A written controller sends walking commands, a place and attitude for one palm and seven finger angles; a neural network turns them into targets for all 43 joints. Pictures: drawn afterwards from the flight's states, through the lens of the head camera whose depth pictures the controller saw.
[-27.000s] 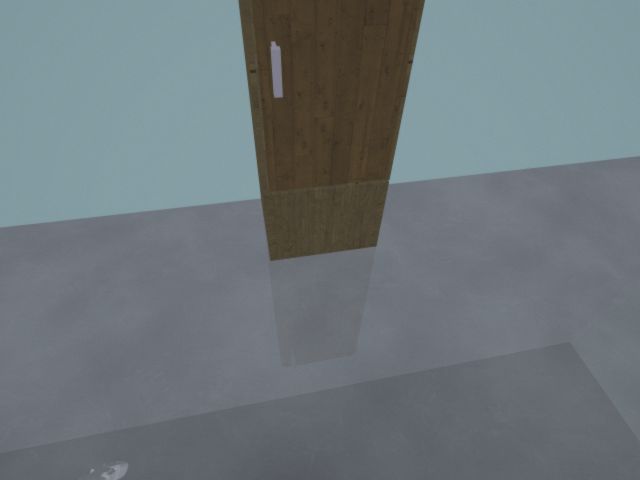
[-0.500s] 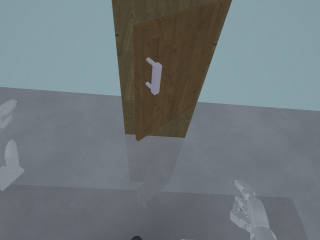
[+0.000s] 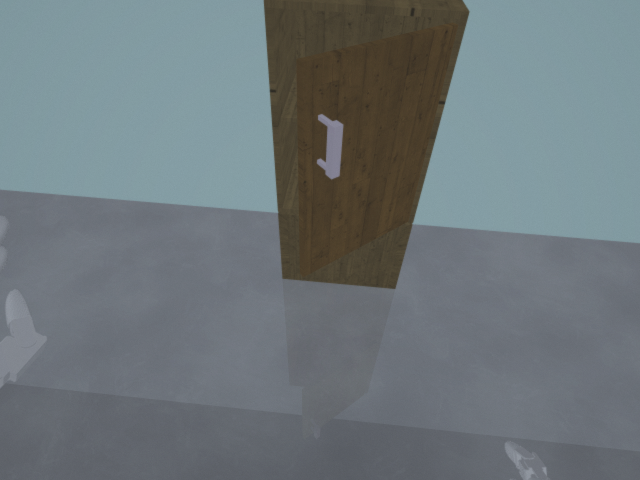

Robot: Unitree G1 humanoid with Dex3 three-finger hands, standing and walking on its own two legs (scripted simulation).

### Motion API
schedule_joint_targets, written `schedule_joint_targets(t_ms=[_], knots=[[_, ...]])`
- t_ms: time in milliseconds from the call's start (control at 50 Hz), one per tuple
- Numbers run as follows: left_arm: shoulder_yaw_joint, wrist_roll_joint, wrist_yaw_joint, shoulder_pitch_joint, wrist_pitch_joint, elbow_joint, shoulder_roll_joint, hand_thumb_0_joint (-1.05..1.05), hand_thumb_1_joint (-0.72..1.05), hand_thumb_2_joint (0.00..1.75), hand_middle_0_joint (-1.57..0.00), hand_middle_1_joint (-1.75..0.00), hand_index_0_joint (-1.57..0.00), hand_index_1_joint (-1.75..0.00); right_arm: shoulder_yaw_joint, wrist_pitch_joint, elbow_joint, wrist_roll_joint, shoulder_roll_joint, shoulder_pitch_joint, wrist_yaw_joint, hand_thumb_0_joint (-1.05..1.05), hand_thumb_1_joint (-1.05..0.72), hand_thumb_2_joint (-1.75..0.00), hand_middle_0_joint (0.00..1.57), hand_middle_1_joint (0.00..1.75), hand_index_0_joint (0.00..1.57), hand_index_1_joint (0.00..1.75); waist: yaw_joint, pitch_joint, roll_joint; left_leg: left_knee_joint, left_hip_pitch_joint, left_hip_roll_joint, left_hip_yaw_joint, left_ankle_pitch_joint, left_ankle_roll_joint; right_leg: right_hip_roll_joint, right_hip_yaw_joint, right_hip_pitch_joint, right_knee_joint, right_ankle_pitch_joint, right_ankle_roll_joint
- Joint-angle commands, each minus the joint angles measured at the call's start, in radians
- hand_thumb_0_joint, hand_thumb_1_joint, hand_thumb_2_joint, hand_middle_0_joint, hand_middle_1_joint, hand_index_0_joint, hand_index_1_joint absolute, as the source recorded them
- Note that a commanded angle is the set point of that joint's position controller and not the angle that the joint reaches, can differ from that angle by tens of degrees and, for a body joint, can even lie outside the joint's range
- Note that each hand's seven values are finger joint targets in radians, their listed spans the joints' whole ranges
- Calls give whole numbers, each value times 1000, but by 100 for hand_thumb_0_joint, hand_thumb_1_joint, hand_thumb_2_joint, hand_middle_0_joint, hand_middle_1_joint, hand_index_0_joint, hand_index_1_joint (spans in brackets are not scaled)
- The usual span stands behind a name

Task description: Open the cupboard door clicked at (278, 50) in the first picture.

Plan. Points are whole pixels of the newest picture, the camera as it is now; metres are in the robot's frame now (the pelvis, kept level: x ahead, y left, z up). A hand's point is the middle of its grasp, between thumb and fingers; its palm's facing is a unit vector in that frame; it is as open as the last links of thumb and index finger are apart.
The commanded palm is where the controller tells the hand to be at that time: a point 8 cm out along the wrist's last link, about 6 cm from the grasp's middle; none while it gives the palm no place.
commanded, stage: stop stepping back and stand still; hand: left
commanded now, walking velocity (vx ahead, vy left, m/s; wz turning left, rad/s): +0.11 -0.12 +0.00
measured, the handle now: (327, 146) +0.73 +0.02 +0.05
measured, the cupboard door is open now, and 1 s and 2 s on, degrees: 41 41 41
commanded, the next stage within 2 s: let the arm hang, fingers relaxed in 0.28 s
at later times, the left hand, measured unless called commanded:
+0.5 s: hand (114, 416) +0.20 +0.26 +0.00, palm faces +0.22 -0.87 -0.44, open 7.4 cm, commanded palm none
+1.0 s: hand out of the picture -0.02 +0.19 -0.16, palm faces +0.07 -0.96 -0.27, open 7.3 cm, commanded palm none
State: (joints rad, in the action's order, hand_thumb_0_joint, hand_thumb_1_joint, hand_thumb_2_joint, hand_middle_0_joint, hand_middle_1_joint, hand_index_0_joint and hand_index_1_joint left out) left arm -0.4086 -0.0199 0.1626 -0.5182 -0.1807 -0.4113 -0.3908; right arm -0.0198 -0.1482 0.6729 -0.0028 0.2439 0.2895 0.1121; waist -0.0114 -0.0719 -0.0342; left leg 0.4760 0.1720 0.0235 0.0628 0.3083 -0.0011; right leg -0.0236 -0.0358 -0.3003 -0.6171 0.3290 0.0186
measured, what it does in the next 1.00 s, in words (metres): steps on the spot: left foot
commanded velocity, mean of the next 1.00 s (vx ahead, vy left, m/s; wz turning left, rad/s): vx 0.02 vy -0.01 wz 0.00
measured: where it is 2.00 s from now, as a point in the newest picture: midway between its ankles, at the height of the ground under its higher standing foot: outside the picture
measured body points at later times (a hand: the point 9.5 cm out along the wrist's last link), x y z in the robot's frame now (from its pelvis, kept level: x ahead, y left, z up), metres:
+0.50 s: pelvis -0.01 +0.00 -0.01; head -0.01 -0.02 +0.44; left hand +0.18 +0.30 +0.03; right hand +0.12 -0.25 -0.13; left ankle +0.01 +0.12 -0.73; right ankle +0.01 -0.10 -0.71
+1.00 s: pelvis -0.03 -0.02 +0.01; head -0.02 -0.03 +0.46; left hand -0.03 +0.24 -0.14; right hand -0.01 -0.24 -0.15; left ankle -0.01 +0.10 -0.73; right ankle +0.02 -0.11 -0.73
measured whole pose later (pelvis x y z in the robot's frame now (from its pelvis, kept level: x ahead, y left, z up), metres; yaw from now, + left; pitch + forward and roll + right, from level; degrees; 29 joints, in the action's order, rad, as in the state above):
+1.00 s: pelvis -0.03 -0.02 +0.01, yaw +3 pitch -2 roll +0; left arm -0.02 0.02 0.02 -0.26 0.01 1.07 -0.21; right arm -0.01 0.02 1.07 -0.03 0.18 0.28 0.01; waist 0.00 0.05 0.03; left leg 0.43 0.20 0.00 -0.01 0.20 0.00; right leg 0.03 -0.01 -0.23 -0.42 0.16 0.03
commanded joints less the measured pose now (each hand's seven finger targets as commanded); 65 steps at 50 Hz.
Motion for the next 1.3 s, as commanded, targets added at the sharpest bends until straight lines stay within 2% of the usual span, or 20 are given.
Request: schedule_joint_targets(t_ms=[0, 100, 140, 160, 220, 280, 340, 360, 380, 400, 440, 500, 540, 580, 600, 640, 700, 780, 900, 1280], knots=[[-118, 7, 13, 74, -83, -325, -217, 0, 90, 90, -20, -30, -20, -30, -21, -78, -158, -6, 84, -111, -14, 0, -90, -90, 20, 30, 20, 30, -21, 26, 286, -125, -170, 271, -277, -454, 181, 19, -45, -232, -169, 156, -29], [-133, 9, 10, 50, -68, -259, -209, 0, 90, 90, -20, -30, -20, -30, -19, -76, -161, 1, 108, -149, -28, 0, -90, -90, 20, 30, 20, 30, 19, 87, 189, 64, 208, 157, -51, -233, 94, 29, -52, 191, 121, -67, 5], [-159, 6, 6, 39, -68, -230, -246, 0, 90, 90, -20, -30, -20, -30, -27, -55, -181, 8, 84, -147, -36, 0, -90, -90, 20, 30, 20, 30, 9, 37, -153, 460, 387, -27, 43, 169, 28, -258, 459, 230, 320, -48, 148], [-173, -5, 2, 67, -81, -216, -243, 0, 90, 90, -20, -30, -20, -30, -36, -47, -173, 8, 79, -149, -37, 0, -90, -90, 20, 30, 20, 30, 14, 35, -167, 648, 364, -24, -39, 233, 18, -320, 548, 117, 417, 117, 171], [-180, -13, -9, -16, -94, -165, -219, 0, 90, 90, -20, -30, -20, -30, -18, -16, -161, 2, 65, -126, -45, 0, -90, -90, 20, 30, 20, 30, -4, 72, -36, 643, 371, 38, -77, 103, 3, -283, 377, 31, 399, 93, 180], [-145, -13, -9, 28, -101, -207, -195, 0, 90, 90, -20, -30, -20, -30, 1, -10, -179, 1, 45, -162, -33, 0, -90, -90, 20, 30, 20, 30, -4, 54, -77, 360, 164, 39, -19, 46, 14, -211, 178, -88, 405, 71, 123], [-108, -9, 5, 41, -100, -288, -178, 0, 90, 90, -20, -30, -20, -30, -4, -36, -178, -15, 64, -134, -18, 0, -90, -90, 20, 30, 20, 30, -1, 18, 26, 45, -10, -2, 22, -3, 30, -174, 167, -75, 390, 209, 89], [284, 76, -130, 106, 114, 510, 92, 0, 90, 90, -20, -30, -20, -30, -46, -9, 99, -19, 162, -1, -136, 0, -90, -90, 20, 30, 20, 30, -99, 94, 201, 93, -15, 89, -145, -214, 53, -167, 21, -270, 46, -49, 47], [289, 51, -149, 25, 187, 522, 145, 0, 90, 90, -20, -30, -20, -30, -39, 58, 35, -19, 135, 25, -129, 0, -90, -90, 20, 30, 20, 30, -57, 61, 382, -84, 50, 248, -365, -314, 127, -10, -20, -275, -179, 131, -30], [284, 50, -151, 29, 206, 494, 131, 0, 90, 90, -20, -30, -20, -30, -36, 83, -11, -19, 165, 8, -113, 0, -90, -90, 20, 30, 20, 30, -56, 53, 344, -121, 108, 317, -449, -359, 204, 21, 40, -261, -379, 239, -37], [310, 60, -154, 116, 195, 522, 125, 0, 90, 90, -20, -30, -20, -30, -38, 72, -60, -52, 166, -71, -91, 0, -90, -90, 20, 30, 20, 30, -16, 15, 21, -50, 143, 306, -438, -468, 245, -12, 92, -234, -402, 249, -43], [326, 51, -154, 228, 182, 718, 103, 0, 90, 90, -20, -30, -20, -30, -19, 89, -9, -57, 166, -54, -92, 0, -90, -90, 20, 30, 20, 30, -7, -30, 24, 9, 11, 223, -306, -873, 181, 19, 54, -136, -222, 160, -44], [320, 47, -151, 152, 174, 876, 46, 0, 90, 90, -20, -30, -20, -30, -18, 111, 28, -32, 157, -107, -94, 0, -90, -90, 20, 30, 20, 30, 54, -53, 40, 72, 123, 111, -177, -573, 82, 1, 90, 137, 72, -200, -33], [320, 49, -147, 139, 161, 996, -76, 0, 90, 90, -20, -30, -20, -30, -6, 130, 43, -11, 65, -80, -100, 0, -90, -90, 20, 30, 20, 30, 31, -25, -108, 196, 232, -51, -59, 106, -11, -267, 423, 159, 263, -445, 74], [336, 47, -154, 177, 160, 1043, -76, 0, 90, 90, -20, -30, -20, -30, -10, 141, 77, -11, 69, -51, -103, 0, -90, -90, 20, 30, 20, 30, 4, 3, -16, 231, 163, -39, -59, 199, -7, -284, 403, 78, 284, -324, 126], [347, 43, -149, 259, 162, 1118, -13, 0, 90, 90, -20, -30, -20, -30, -12, 156, 143, -15, 52, -46, -101, 0, -90, -90, 20, 30, 20, 30, -13, 74, -78, 246, 131, -33, -78, 105, 5, -182, 344, 2, 310, -205, 116], [342, 38, -138, 266, 160, 1196, 66, 0, 90, 90, -20, -30, -20, -30, -11, 155, 216, -17, 21, 17, -94, 0, -90, -90, 20, 30, 20, 30, -34, 51, 16, 50, 10, 4, -102, -123, 16, -125, 227, 8, 262, -242, 83], [363, 31, -135, 262, 177, 1298, 92, 0, 90, 90, -20, -30, -20, -30, -6, 153, 274, -25, 42, -36, -92, 0, -90, -90, 20, 30, 20, 30, 12, 106, 188, -122, 117, 73, -191, -45, 42, -34, 145, 82, 256, -79, 29], [362, 31, -140, 263, 169, 1410, 66, 0, 90, 90, -20, -30, -20, -30, -12, 150, 346, -21, 51, 20, -89, 0, -90, -90, 20, 30, 20, 30, 3, 101, 25, -148, 71, 54, -156, -2, 38, -48, 154, 88, 323, -10, 34], [356, 32, -136, 270, 166, 1506, 43, 0, 90, 90, -20, -30, -20, -30, -11, 143, 427, -20, 67, 29, -86, 0, -90, -90, 20, 30, 20, 30, 9, 168, 62, -183, 75, 57, -158, -2, 39, -54, 150, 55, 316, -2, 35]])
